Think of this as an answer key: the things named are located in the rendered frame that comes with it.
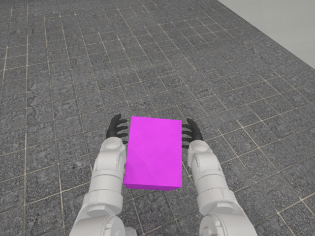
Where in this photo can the left robot forearm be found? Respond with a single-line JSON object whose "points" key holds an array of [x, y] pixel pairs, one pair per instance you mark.
{"points": [[104, 196]]}

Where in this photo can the robot right upper arm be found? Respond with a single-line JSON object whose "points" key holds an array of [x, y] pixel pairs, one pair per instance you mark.
{"points": [[226, 224]]}

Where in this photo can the right robot forearm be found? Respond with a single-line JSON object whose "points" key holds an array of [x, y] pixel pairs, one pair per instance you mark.
{"points": [[213, 192]]}

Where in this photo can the robot left upper arm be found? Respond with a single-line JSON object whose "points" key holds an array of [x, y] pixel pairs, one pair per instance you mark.
{"points": [[106, 225]]}

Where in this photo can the left robot hand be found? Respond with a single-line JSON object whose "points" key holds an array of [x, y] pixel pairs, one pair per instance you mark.
{"points": [[113, 129]]}

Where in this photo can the carton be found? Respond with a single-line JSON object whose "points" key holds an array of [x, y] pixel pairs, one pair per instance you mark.
{"points": [[154, 154]]}

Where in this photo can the right robot hand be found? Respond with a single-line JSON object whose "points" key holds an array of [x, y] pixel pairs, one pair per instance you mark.
{"points": [[195, 134]]}

